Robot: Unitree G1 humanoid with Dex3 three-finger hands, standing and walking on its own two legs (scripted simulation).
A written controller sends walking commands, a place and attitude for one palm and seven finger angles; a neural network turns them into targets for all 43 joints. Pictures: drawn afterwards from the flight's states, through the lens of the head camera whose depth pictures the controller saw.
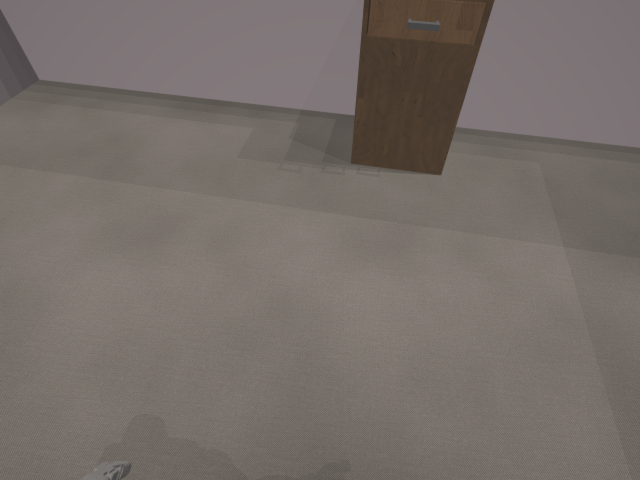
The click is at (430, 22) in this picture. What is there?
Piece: drawer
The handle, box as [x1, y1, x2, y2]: [407, 18, 439, 30]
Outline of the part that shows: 407,22 407,28 438,30 439,28 438,20 436,20 435,22 411,21 411,18 409,18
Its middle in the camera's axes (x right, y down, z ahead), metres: +0.38 -0.81 +1.45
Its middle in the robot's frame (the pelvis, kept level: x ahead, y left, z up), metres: +1.64 -0.31 -0.06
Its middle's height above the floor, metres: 0.71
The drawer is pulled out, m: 0.00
